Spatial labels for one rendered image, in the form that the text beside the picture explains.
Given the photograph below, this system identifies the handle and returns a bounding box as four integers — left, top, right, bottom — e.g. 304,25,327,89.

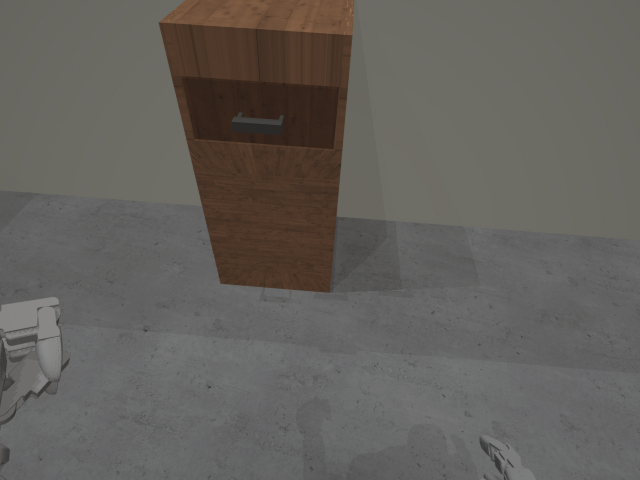
231,112,284,135

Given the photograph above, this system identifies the drawer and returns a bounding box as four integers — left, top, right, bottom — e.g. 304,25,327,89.
182,76,339,149

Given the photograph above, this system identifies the cabinet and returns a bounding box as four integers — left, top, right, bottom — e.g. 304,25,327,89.
159,0,354,293

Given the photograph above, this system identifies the robot right hand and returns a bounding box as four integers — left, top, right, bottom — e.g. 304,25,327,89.
479,435,536,480

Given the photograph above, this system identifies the robot left hand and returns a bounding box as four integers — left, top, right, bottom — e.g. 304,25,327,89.
0,297,70,428

